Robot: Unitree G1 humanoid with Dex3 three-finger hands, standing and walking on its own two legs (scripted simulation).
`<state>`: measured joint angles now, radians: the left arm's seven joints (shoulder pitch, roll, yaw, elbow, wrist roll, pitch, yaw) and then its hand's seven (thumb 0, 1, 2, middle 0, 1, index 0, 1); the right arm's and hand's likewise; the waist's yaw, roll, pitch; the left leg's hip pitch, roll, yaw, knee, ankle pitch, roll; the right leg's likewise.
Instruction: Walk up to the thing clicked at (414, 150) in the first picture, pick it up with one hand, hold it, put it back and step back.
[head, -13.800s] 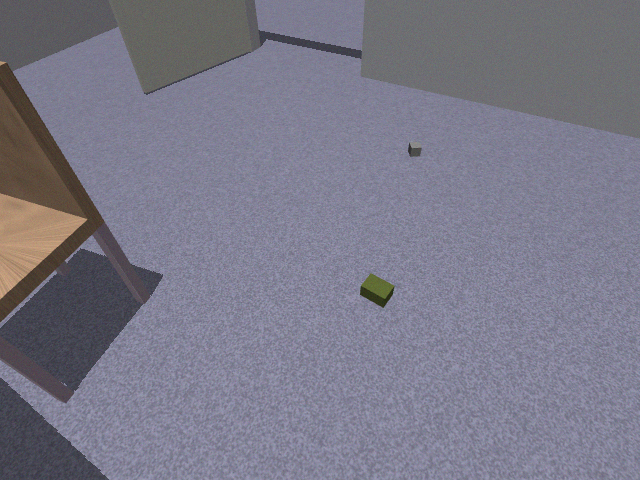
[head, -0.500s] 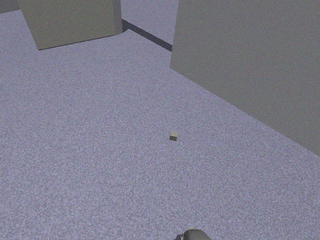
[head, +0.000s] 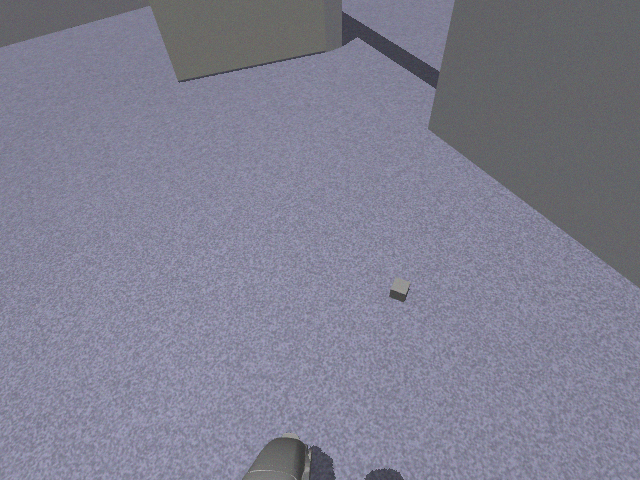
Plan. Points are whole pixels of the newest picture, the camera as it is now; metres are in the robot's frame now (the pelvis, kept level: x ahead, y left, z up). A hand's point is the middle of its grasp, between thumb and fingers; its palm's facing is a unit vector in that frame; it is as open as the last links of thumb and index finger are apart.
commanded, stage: walk up
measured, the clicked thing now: (399, 289) +0.78 -0.21 -0.74
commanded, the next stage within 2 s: stand in 1.76 s
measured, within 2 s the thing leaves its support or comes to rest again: neither
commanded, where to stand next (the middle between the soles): +0.03 +0.04 m, yaw +7 degrees
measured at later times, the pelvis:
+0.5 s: pelvis +0.01 +0.01 -0.01, yaw +9 degrees
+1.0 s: pelvis -0.05 +0.06 -0.02, yaw +12 degrees
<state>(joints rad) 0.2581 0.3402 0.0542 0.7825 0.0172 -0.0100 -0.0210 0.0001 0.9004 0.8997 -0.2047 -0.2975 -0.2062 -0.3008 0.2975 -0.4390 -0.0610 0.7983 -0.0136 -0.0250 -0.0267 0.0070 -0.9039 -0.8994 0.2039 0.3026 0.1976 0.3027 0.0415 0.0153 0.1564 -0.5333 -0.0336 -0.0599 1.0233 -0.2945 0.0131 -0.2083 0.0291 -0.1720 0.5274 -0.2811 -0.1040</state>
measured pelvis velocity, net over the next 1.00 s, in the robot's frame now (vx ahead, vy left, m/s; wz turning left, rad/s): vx -0.05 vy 0.06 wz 0.21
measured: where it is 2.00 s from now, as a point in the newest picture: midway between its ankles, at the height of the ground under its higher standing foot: outside the picture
